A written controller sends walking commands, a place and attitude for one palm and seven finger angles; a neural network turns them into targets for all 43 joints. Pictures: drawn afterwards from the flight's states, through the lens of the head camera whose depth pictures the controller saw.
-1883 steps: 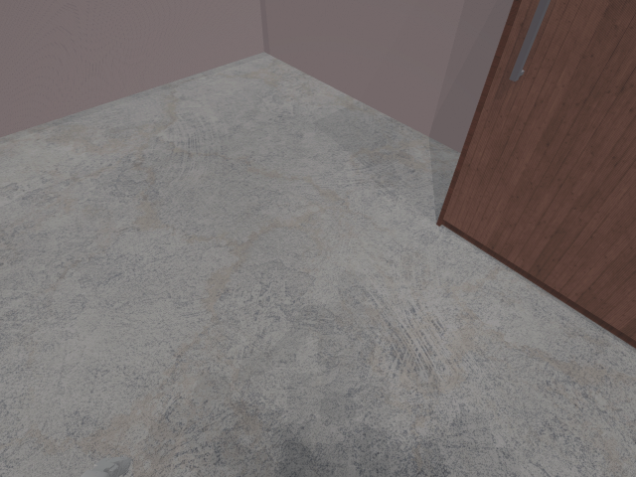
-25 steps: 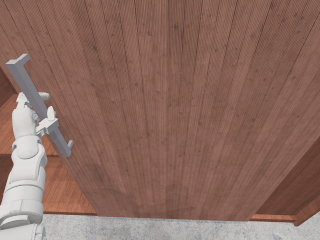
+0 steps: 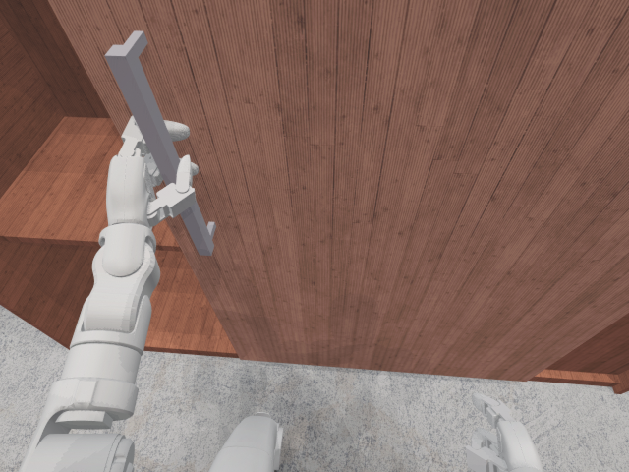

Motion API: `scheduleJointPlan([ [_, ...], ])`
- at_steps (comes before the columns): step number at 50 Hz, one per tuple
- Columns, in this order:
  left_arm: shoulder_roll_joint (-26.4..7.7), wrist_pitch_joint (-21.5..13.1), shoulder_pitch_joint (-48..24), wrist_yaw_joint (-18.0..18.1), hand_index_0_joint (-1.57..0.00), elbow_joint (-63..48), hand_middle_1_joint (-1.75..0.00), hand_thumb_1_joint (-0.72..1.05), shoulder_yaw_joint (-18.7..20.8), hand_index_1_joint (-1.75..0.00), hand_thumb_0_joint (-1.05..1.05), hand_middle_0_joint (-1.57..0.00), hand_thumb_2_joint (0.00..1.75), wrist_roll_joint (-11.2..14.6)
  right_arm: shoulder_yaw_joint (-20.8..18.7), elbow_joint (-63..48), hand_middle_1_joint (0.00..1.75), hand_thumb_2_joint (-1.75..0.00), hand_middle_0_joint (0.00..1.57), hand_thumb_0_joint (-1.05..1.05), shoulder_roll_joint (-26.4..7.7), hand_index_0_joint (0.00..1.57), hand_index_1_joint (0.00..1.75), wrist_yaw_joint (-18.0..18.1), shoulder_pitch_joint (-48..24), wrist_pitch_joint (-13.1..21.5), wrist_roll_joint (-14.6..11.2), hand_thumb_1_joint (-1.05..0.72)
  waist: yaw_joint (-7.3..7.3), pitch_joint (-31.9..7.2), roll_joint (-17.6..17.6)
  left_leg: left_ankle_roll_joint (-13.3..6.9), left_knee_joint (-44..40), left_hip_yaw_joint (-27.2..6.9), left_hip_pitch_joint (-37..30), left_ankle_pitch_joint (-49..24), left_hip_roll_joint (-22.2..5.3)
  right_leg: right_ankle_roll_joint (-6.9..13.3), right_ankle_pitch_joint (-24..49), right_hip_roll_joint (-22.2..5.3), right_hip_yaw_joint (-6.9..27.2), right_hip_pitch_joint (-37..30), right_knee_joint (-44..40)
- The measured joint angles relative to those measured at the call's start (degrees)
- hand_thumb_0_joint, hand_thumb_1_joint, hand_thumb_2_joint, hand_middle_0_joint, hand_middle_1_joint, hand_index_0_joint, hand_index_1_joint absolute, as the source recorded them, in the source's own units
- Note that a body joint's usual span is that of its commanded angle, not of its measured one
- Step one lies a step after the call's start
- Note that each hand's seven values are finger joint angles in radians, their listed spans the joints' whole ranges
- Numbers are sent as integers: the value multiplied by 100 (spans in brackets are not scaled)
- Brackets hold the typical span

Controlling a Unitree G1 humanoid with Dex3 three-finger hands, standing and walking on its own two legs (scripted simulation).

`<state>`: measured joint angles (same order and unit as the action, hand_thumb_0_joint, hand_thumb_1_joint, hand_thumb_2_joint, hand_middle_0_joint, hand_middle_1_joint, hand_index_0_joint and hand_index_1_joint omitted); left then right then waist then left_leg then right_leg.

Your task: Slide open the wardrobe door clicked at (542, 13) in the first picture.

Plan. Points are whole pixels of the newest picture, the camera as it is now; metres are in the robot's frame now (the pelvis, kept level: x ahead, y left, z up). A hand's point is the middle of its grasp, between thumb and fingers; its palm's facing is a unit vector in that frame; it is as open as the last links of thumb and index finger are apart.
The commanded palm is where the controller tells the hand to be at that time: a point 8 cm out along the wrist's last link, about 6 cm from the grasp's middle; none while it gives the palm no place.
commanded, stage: stop walking and hold the door there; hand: left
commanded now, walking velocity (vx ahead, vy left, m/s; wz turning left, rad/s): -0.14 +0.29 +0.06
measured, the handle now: (179, 167) +0.44 +0.22 +0.13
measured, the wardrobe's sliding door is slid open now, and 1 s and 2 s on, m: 0.56 0.56 0.56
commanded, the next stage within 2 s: loosen the grip on the handle in 1.38 s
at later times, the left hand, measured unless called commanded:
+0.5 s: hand (178, 192) +0.38 +0.19 +0.15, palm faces -0.05 -0.99 -0.09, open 6.1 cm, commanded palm +0.37 +0.21 +0.12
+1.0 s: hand (181, 191) +0.38 +0.19 +0.15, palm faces +0.06 -0.99 -0.13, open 6.2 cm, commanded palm +0.36 +0.22 +0.12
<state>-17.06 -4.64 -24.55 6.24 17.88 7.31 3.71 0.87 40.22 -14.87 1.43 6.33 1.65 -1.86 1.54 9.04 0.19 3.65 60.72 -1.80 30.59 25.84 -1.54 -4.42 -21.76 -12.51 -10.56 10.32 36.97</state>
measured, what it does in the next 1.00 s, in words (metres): steps on the spot: left foot, then right foot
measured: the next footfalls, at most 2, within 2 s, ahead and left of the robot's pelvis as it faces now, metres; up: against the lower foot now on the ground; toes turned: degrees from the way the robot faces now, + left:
left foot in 0.10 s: +0.04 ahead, +0.20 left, +0.00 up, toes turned -2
right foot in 0.26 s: +0.05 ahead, -0.01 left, +0.00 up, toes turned -3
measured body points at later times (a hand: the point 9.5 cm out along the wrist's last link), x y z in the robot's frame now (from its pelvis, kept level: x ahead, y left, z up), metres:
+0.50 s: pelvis -0.02 +0.12 -0.01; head +0.02 +0.12 +0.44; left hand +0.38 +0.25 +0.15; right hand +0.15 -0.09 -0.12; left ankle +0.03 +0.24 -0.73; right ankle +0.01 -0.01 -0.72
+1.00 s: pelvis -0.03 +0.09 +0.00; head -0.02 +0.06 +0.45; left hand +0.37 +0.24 +0.16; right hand +0.11 -0.17 -0.12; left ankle +0.00 +0.21 -0.72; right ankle -0.02 -0.06 -0.73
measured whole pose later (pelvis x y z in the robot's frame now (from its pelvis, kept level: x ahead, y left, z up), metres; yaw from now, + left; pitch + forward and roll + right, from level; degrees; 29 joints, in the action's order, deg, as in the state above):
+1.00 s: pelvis -0.03 +0.09 +0.00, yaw +2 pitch -2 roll +0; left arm -7.5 -4.9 -37.4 6.4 36.4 -0.1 5.0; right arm -0.9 41.6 -15.7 5.1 10.9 0.6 -2.0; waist 0.0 3.7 -4.0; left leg 1.8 37.6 2.9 18.7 19.3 -2.6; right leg -2.9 -17.9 -5.9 -4.6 14.1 34.7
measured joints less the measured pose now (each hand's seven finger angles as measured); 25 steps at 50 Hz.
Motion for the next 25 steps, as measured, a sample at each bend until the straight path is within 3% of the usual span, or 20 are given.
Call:
scheduleJointPlan([
  [2,19,-61,41,-119,-28,-264,-138,70,-110,-137,-5,-42,82,-58,-36,-34,30,-90,21,1,-51,21,30,98,51,-56,-11,-91,-93,91,210,-57,-1215,132,-381,-183,-220,-152,11,-345,85,37,69],
  [4,91,-79,87,-160,-32,-550,-139,67,-233,-138,-5,-43,82,-46,-101,-113,30,-90,21,1,-189,20,30,210,60,-108,-7,-91,-195,126,227,-82,-2360,398,-860,-1047,-335,-218,-18,-621,233,259,481],
  [5,152,-51,111,-161,-33,-706,-139,66,-310,-138,-5,-43,82,-11,-158,-214,30,-90,21,1,-313,20,30,251,89,-103,-17,-91,-210,64,18,-152,-2721,394,-1051,-1878,-506,-141,-13,-545,368,538,982],
  [7,126,-1,-101,-118,-33,-834,-139,65,-466,-139,-6,-44,81,28,-328,-203,30,-90,20,1,-132,20,30,318,-59,-13,-45,-91,-226,268,71,58,-2246,485,-887,-1677,-464,35,-823,-255,977,1012,2188],
  [9,308,-27,-331,-43,-31,-722,-139,68,-589,-139,-6,-44,82,73,-303,-195,30,-90,20,1,156,20,30,305,-75,72,-103,-91,-114,385,178,81,-2111,567,-862,-1383,-414,108,-1092,220,1182,1241,2619],
  [13,698,188,-564,87,-24,-596,-140,76,-708,-137,-3,-45,84,82,-11,-220,30,-90,20,1,569,20,30,196,21,151,-66,-91,31,290,167,37,-2161,584,-736,-1426,-353,233,-743,895,776,1012,1277],
  [15,853,219,-653,145,-21,-443,-140,77,-714,-137,-3,-45,83,75,77,-201,30,-90,20,1,571,20,30,129,-21,148,-42,-91,-8,366,-211,24,-2026,445,-694,-1392,-463,505,-142,1107,659,840,906],
  [17,924,229,-643,128,-19,-254,-140,77,-770,-137,-3,-45,82,68,123,-112,30,-90,20,1,556,20,30,93,-22,97,-33,-91,-86,289,-509,-65,-1851,326,-621,-1115,-479,612,22,1166,552,732,688],
  [21,1051,196,-728,17,-20,170,-136,77,-1003,-138,-2,-42,79,67,169,62,30,-90,21,1,559,21,30,95,116,90,-10,-91,-96,35,-357,-129,-1189,355,-675,-252,-175,521,140,970,583,618,382],
  [22,1089,203,-763,-5,-21,242,-135,77,-1077,-138,-1,-42,79,59,170,66,30,-90,21,1,541,21,30,114,169,100,7,-91,-98,-29,-282,-148,-1494,430,-843,-377,-151,480,163,924,582,610,338],
  [24,1132,201,-874,-44,-22,370,-135,76,-1235,-138,-1,-42,78,60,120,36,30,-90,21,1,476,21,31,144,250,117,33,-91,-89,-155,-166,-278,-2247,554,-1165,-1309,-171,385,152,879,604,747,513],
  [25,1115,191,-948,-55,-22,425,-136,76,-1302,-137,-1,-42,78,70,64,17,30,-90,21,1,471,21,31,146,228,88,49,-91,-55,-131,-82,-340,-2203,609,-1147,-1300,-157,343,-78,896,746,899,844],
])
